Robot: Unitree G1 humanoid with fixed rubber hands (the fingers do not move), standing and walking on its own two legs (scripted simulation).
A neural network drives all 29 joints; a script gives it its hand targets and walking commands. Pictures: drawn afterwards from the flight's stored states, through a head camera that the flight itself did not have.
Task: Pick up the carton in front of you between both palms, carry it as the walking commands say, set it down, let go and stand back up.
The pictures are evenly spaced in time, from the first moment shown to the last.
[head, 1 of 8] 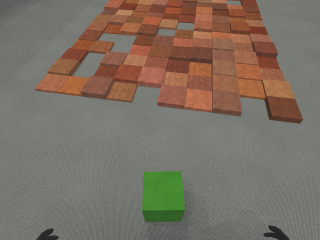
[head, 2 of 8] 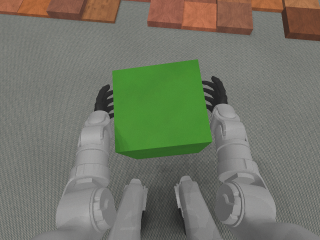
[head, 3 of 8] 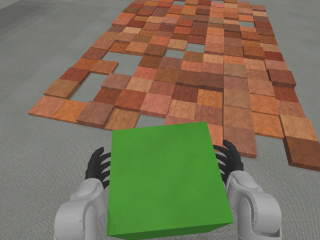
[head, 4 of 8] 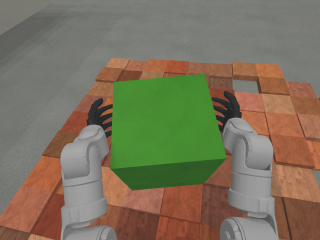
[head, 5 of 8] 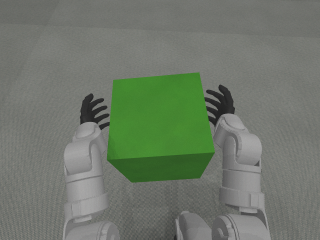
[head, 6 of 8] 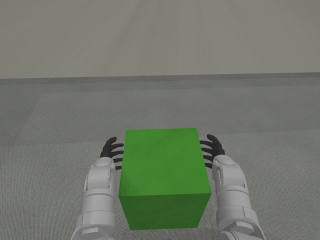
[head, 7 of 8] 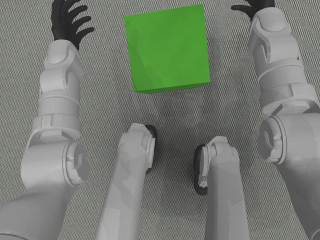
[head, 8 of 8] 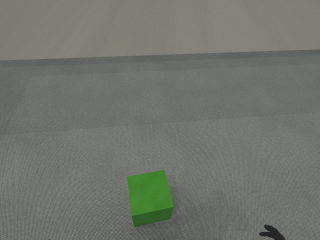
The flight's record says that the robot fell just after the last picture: no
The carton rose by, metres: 0.76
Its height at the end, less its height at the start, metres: +0.00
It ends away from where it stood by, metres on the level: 6.59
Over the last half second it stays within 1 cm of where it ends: yes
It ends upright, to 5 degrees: yes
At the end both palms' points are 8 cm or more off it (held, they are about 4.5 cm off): yes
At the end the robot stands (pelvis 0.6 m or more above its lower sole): yes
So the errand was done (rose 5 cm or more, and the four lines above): yes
